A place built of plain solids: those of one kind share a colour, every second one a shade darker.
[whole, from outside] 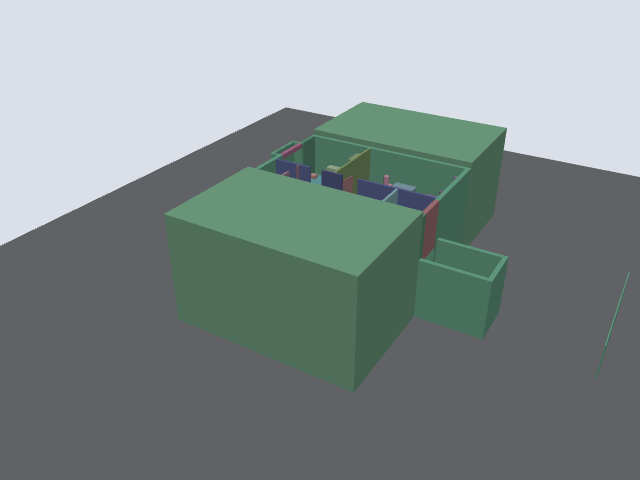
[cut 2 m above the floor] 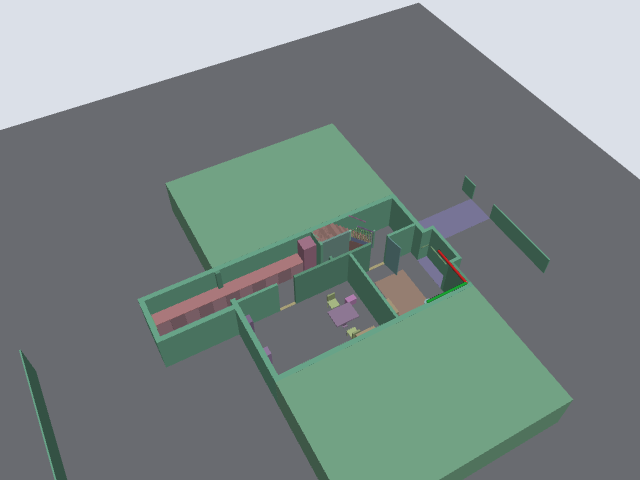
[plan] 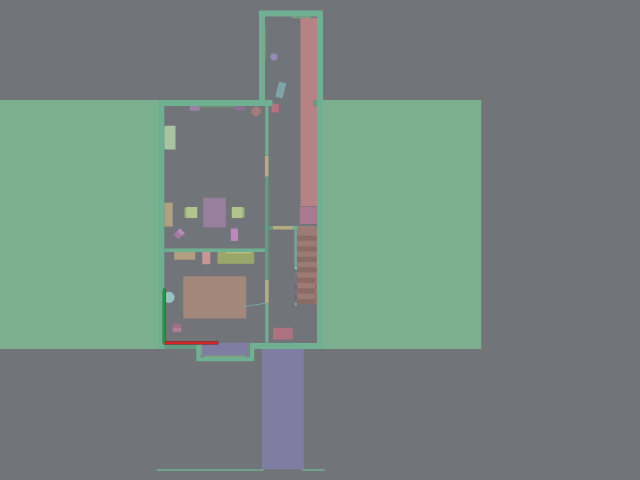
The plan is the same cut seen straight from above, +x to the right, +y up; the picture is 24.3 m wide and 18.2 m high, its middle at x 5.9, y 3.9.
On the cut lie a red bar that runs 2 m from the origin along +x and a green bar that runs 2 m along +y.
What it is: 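A mid-terrace two-storey house, 5.8 m wide inside and 9.0 m deep with a one-storey outshot of 3.4 m behind the kitchen; a hall 1.83 m wide with a straight stair of 15 risers of 200 mm on goings of 200 mm; a front room and a back room; a bay window at the front; upstairs three bedrooms and a bathroom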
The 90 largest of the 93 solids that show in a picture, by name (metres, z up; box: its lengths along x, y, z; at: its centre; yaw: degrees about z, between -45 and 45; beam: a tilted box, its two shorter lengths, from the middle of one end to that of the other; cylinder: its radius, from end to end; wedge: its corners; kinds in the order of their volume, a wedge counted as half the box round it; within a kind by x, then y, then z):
{
 "neighbour_house_1": {"box": [6.0, 9.44, 5.71], "at": [-3.23, 4.49, 2.8]},
 "neighbour_house_2": {"box": [6.0, 9.44, 5.71], "at": [9.01, 4.49, 2.8]},
 "wall_1": {"box": [0.23, 9.44, 5.41], "at": [-0.12, 4.49, 2.65]},
 "wall_2": {"box": [1.6, 0.23, 5.41], "at": [0.57, -0.12, 2.65]},
 "wall_3": {"box": [0.16, 0.7, 5.41], "at": [1.29, -0.35, 2.65]},
 "wall_4": {"box": [4.05, 0.06, 1.05], "at": [1.73, -4.82, 0.47]},
 "wall_5": {"box": [3.82, 0.13, 2.91], "at": [1.91, 3.51, 1.41]},
 "wall_6": {"box": [4.33, 0.23, 5.41], "at": [1.93, 9.1, 2.65]},
 "wall_7": {"box": [2.2, 0.16, 5.41], "at": [2.31, -0.62, 2.65]},
 "wall_8": {"box": [6.36, 0.06, 1.85], "at": [2.89, 17.48, 0.88]},
 "wall_9": {"box": [0.16, 0.7, 5.41], "at": [3.33, -0.35, 2.65]},
 "wall_10": {"box": [0.23, 3.62, 3.21], "at": [3.7, 10.79, 1.55]},
 "wall_11": {"box": [0.13, 1.5, 2.91], "at": [3.88, 0.75, 1.41]},
 "wall_12": {"box": [0.13, 3.91, 2.91], "at": [3.88, 4.34, 1.41]},
 "wall_13": {"box": [0.13, 1.89, 2.91], "at": [3.88, 8.04, 1.41]},
 "wall_14": {"box": [2.77, 0.23, 5.41], "at": [4.63, -0.12, 2.65]},
 "wall_15": {"box": [2.43, 0.23, 3.21], "at": [4.8, 12.49, 1.55]},
 "wall_16": {"box": [0.92, 0.13, 2.91], "at": [5.32, 4.37, 1.41]},
 "wall_17": {"box": [0.85, 0.06, 1.05], "at": [5.65, -4.82, 0.47]},
 "wall_18": {"box": [0.38, 0.23, 5.41], "at": [5.82, 9.1, 2.65]},
 "wall_19": {"box": [0.23, 9.44, 5.41], "at": [5.9, 4.49, 2.65]},
 "wall_20": {"box": [0.23, 3.85, 3.21], "at": [5.9, 10.68, 1.55]},
 "tread_1": {"box": [0.75, 2.83, 0.22], "at": [5.41, 2.88, 0.09]},
 "tread_2": {"box": [0.75, 2.63, 0.42], "at": [5.41, 2.98, 0.19]},
 "tread_3": {"box": [0.75, 2.43, 0.62], "at": [5.41, 3.08, 0.29]},
 "tread_4": {"box": [0.75, 2.23, 0.82], "at": [5.41, 3.18, 0.39]},
 "tread_5": {"box": [0.75, 2.03, 1.02], "at": [5.41, 3.28, 0.49]},
 "tread_6": {"box": [0.75, 1.83, 1.22], "at": [5.41, 3.38, 0.59]},
 "tread_7": {"box": [0.75, 1.63, 1.42], "at": [5.41, 3.48, 0.69]},
 "tread_8": {"box": [0.75, 1.43, 1.62], "at": [5.41, 3.58, 0.79]},
 "tread_9": {"box": [0.75, 1.23, 1.82], "at": [5.41, 3.68, 0.89]},
 "tread_10": {"box": [0.75, 1.03, 2.02], "at": [5.41, 3.78, 0.99]},
 "tread_11": {"box": [0.75, 0.83, 2.22], "at": [5.41, 3.88, 1.09]},
 "tread_12": {"box": [0.75, 0.63, 2.42], "at": [5.41, 3.98, 1.19]},
 "tread_13": {"box": [0.75, 0.43, 2.62], "at": [5.41, 4.08, 1.29]},
 "tread_14": {"box": [0.75, 0.35, 2.82], "at": [5.41, 4.24, 1.39]},
 "upper_floor_rooms_1": {"box": [3.96, 8.99, 0.14], "at": [1.97, 4.49, 2.93]},
 "ground_1": {"box": [1.88, 0.55, 0.5], "at": [2.31, -0.27, -0.25]},
 "ground_2": {"box": [1.58, 4.56, 0.5], "at": [4.49, -2.51, -0.25]},
 "kitchen_unit_1": {"box": [0.6, 0.64, 0.91], "at": [5.48, 5.51, 0.41]},
 "kitchen_unit_2": {"box": [0.6, 0.64, 0.91], "at": [5.48, 6.16, 0.41]},
 "kitchen_unit_3": {"box": [0.6, 0.64, 0.91], "at": [5.48, 6.81, 0.41]},
 "kitchen_unit_4": {"box": [0.6, 0.64, 0.91], "at": [5.48, 7.45, 0.41]},
 "kitchen_unit_5": {"box": [0.6, 0.64, 0.91], "at": [5.48, 8.1, 0.41]},
 "kitchen_unit_6": {"box": [0.6, 0.64, 0.91], "at": [5.48, 8.75, 0.41]},
 "kitchen_unit_7": {"box": [0.6, 0.64, 0.91], "at": [5.48, 9.4, 0.41]},
 "kitchen_unit_8": {"box": [0.6, 0.64, 0.91], "at": [5.48, 10.05, 0.41]},
 "kitchen_unit_9": {"box": [0.6, 0.64, 0.91], "at": [5.48, 10.7, 0.41]},
 "kitchen_unit_10": {"box": [0.6, 0.64, 0.91], "at": [5.48, 11.35, 0.41]},
 "kitchen_unit_11": {"box": [0.6, 0.64, 0.91], "at": [5.48, 12.0, 0.41]},
 "landing_wall_1": {"box": [0.13, 2.09, 2.5], "at": [3.88, 1.05, 4.11]},
 "landing_wall_2": {"box": [0.13, 1.18, 2.5], "at": [3.88, 3.41, 4.11]},
 "landing_wall_3": {"box": [0.13, 4.1, 2.5], "at": [3.88, 6.93, 4.11]},
 "bedrooms_wall_1": {"box": [3.82, 0.13, 2.5], "at": [1.91, 3.51, 4.11]},
 "back_wall_over_outshot_1": {"box": [1.53, 0.23, 2.5], "at": [4.87, 9.1, 4.11]},
 "shelf_1": {"box": [0.32, 0.9, 1.65], "at": [0.16, 4.86, 0.78]},
 "shelf_2": {"box": [0.8, 0.3, 1.68], "at": [0.77, 3.3, 0.79]},
 "fridge_freezer_1": {"box": [0.65, 0.65, 1.85], "at": [5.45, 4.83, 0.88]},
 "dresser_1": {"box": [0.42, 0.8, 0.87], "at": [0.21, 1.43, 3.38]},
 "dresser_2": {"box": [0.42, 0.9, 0.92], "at": [0.21, 7.78, 0.41]},
 "bath_wall_1": {"box": [1.83, 0.13, 2.5], "at": [4.87, 7.01, 4.11]},
 "stair_bulkhead_1": {"box": [0.11, 1.43, 2.91], "at": [4.98, 3.58, 1.4]},
 "tv_board_1": {"box": [1.4, 0.46, 0.55], "at": [2.71, 3.22, 0.23]},
 "laid_rug_front_room_1": {"box": [2.4, 1.6, 0.06], "at": [1.91, 1.72, -0.02]},
 "curtains_curtains_1": {"box": [0.39, 0.19, 1.46], "at": [1.15, 8.89, 1.59]},
 "curtains_curtains_2": {"box": [0.39, 0.19, 1.46], "at": [2.86, 8.89, 1.59]},
 "worktop_1": {"box": [0.62, 7.14, 0.04], "at": [5.47, 8.75, 0.88]},
 "front_wall_over_bay_1": {"box": [1.88, 0.23, 0.25], "at": [2.31, -0.12, 5.23]},
 "door_leaf_front_room_1": {"box": [0.86, 0.04, 2.05], "at": [3.39, 1.43, 0.97], "yaw": 8.6},
 "door_leaf_bedroom_rear_1": {"box": [0.86, 0.04, 2.05], "at": [3.39, 4.05, 3.98], "yaw": -7.0},
 "meeting_table_1": {"box": [0.86, 1.12, 0.07], "at": [1.9, 4.94, 0.7]},
 "bin_1": {"box": [0.28, 0.33, 0.67], "at": [4.2, 8.9, 0.28]},
 "clutter_clutter_back_1": {"box": [0.27, 0.47, 0.44], "at": [2.65, 4.1, 0.17], "yaw": 2.1},
 "box_cardboard_1": {"box": [0.31, 0.55, 0.31], "at": [1.58, 3.25, 0.11]},
 "desk_1": {"box": [0.6, 1.2, 0.07], "at": [0.3, 5.84, 3.69]},
 "flight_guard_string_1": {"wedge": [[4.96, 1.46, -0.02], [4.96, 1.46, 0.23], [4.96, 2.82, 1.33], [4.96, 2.82, 1.58], [5.0, 1.46, -0.02], [5.0, 1.46, 0.23], [5.0, 2.82, 1.33], [5.0, 2.82, 1.58]]},
 "clutter_clutter_kitchen_1": {"box": [0.28, 0.59, 0.26], "at": [4.41, 9.58, 0.08], "yaw": -13.7},
 "floor_lamp_1": {"cylinder": 0.21, "from": [0.17, 1.72, 1.25], "to": [0.17, 1.72, 1.55]},
 "plant_pot_1": {"cylinder": 0.18, "from": [3.48, 8.78, 0.0], "to": [3.48, 8.78, 0.38]},
 "box_wall_1": {"box": [0.11, 0.13, 2.5], "at": [4.01, 1.43, 4.11]},
 "nightstand_1": {"cylinder": 0.15, "from": [0.15, 4.69, 3.55], "to": [0.15, 4.69, 4.02]},
 "side_chair_1": {"box": [0.42, 0.42, 0.04], "at": [1.04, 4.94, 0.43]},
 "side_chair_2": {"box": [0.42, 0.42, 0.04], "at": [2.76, 4.94, 0.43]},
 "side_chair_3": {"box": [0.08, 0.38, 0.38], "at": [3.0, 4.94, 0.65]},
 "threshold_1": {"box": [0.14, 0.89, 0.07], "at": [3.88, 1.94, -0.01]},
 "threshold_2": {"box": [0.14, 0.8, 0.07], "at": [3.88, 6.69, -0.01]},
 "threshold_3": {"box": [0.75, 0.14, 0.06], "at": [4.49, 4.37, -0.02]},
 "laid_doormat_1": {"box": [0.75, 0.45, 0.06], "at": [4.49, 0.35, -0.02]},
 "bin_waste_1": {"cylinder": 0.14, "from": [4.15, 10.84, 0.0], "to": [4.15, 10.84, 0.31]},
 "flight_guard_newel_1": {"box": [0.09, 0.09, 1.3], "at": [4.98, 1.46, 0.6]}
}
